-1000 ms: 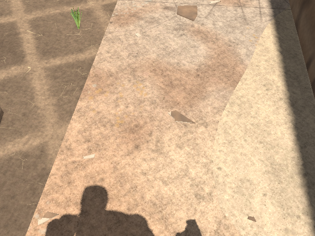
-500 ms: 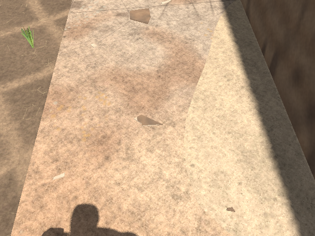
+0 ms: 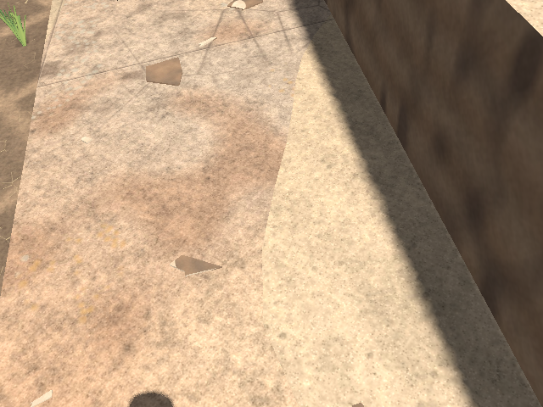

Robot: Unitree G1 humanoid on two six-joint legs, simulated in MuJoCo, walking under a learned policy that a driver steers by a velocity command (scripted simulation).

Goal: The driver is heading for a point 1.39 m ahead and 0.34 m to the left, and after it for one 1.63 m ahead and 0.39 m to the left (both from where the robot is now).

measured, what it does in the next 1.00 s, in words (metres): walks ahead, turning left: left foot, then right foot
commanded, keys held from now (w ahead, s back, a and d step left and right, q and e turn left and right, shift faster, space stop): w+q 0.44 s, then q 0.34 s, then no key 0.12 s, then e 0.10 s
